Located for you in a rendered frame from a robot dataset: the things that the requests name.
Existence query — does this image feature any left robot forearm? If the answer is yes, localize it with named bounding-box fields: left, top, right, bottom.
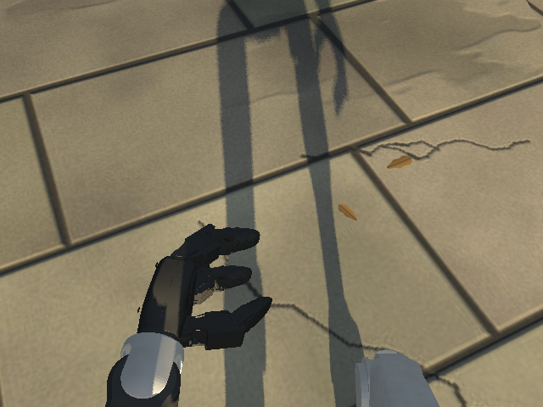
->
left=105, top=332, right=184, bottom=407

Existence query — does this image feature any left robot hand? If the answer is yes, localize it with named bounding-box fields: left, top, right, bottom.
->
left=137, top=224, right=272, bottom=350

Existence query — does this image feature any right robot thigh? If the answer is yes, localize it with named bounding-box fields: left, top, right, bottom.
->
left=355, top=354, right=439, bottom=407

